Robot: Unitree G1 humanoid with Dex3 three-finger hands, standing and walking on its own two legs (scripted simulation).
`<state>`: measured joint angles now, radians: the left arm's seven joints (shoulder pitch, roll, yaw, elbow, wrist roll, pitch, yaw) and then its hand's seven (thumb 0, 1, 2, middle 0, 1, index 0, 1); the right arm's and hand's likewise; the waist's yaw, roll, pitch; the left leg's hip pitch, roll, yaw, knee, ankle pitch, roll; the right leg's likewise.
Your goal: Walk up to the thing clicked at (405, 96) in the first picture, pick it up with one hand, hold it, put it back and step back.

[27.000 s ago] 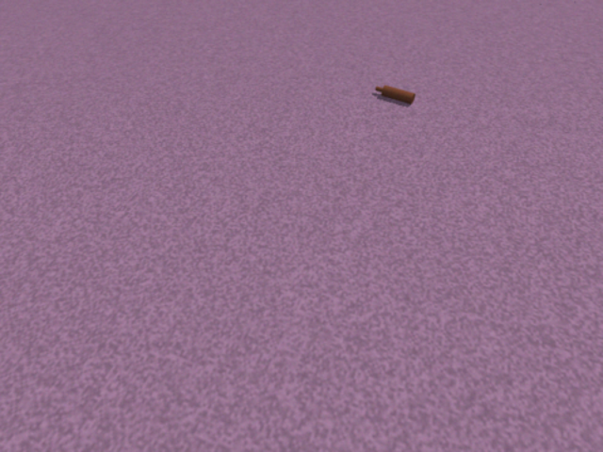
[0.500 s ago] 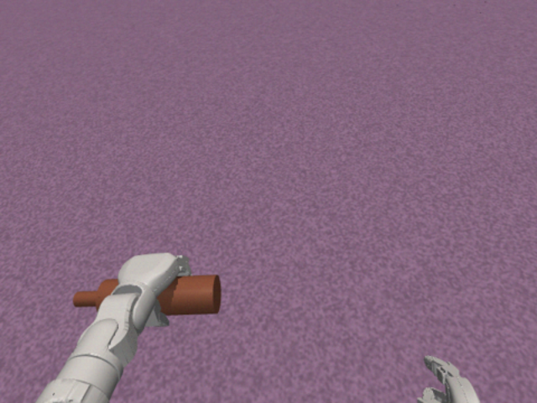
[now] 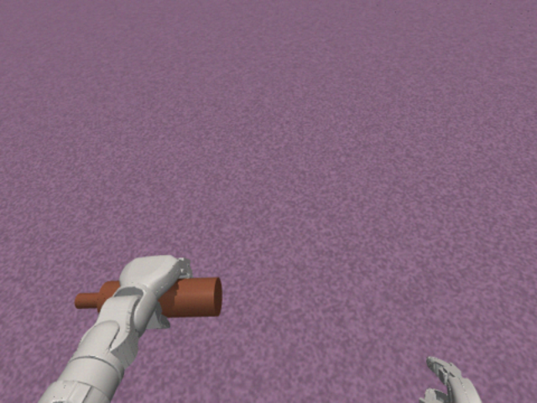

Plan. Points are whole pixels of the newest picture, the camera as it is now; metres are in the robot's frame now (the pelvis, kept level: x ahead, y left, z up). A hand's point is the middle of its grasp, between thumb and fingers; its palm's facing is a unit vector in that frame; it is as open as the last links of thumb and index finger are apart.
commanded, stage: hold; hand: left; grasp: from above
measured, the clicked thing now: (148, 298) +0.30 +0.25 -0.05
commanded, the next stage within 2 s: crouch in 0.02 s
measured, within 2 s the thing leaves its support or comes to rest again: neither
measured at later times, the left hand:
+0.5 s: hand (164, 317) +0.29 +0.23 -0.09, palm faces -0.46 -0.03 -0.89, open 9.3 cm
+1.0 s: hand (190, 331) +0.35 +0.26 -0.33, palm faces -0.42 +0.02 -0.91, open 9.4 cm
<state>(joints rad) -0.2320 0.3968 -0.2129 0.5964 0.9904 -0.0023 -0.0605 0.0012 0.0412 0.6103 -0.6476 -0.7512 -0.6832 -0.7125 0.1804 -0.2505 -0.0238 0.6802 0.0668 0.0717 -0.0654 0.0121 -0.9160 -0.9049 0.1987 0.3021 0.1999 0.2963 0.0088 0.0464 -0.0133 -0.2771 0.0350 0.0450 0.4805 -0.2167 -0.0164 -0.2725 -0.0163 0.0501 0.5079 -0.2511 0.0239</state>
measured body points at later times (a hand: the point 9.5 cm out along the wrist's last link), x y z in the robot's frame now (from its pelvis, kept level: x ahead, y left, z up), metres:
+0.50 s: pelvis -0.01 +0.00 -0.02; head +0.03 -0.01 +0.43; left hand +0.31 +0.23 -0.04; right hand +0.13 -0.26 -0.13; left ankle +0.02 +0.13 -0.74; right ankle +0.01 -0.13 -0.74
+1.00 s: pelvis -0.06 +0.01 -0.21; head +0.11 +0.03 +0.20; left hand +0.37 +0.25 -0.28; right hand -0.01 -0.27 -0.34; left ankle +0.02 +0.13 -0.74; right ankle +0.01 -0.13 -0.74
